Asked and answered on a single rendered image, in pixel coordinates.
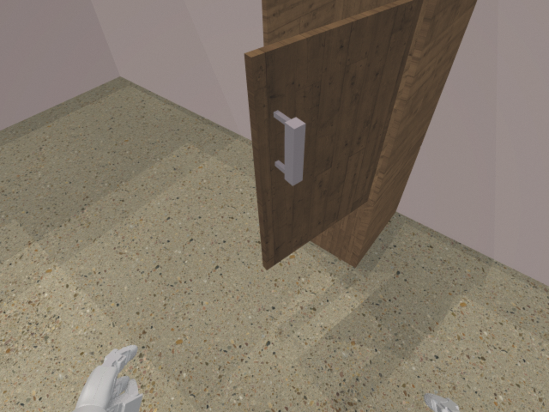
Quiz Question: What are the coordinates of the handle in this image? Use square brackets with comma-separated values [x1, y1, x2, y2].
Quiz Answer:
[274, 110, 306, 186]

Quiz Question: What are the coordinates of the right robot hand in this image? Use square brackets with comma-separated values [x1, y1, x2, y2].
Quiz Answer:
[424, 393, 460, 412]

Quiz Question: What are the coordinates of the left robot hand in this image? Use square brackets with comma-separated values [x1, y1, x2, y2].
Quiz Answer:
[75, 345, 143, 412]

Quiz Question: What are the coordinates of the cupboard door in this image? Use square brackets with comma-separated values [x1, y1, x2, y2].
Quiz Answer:
[244, 0, 424, 270]

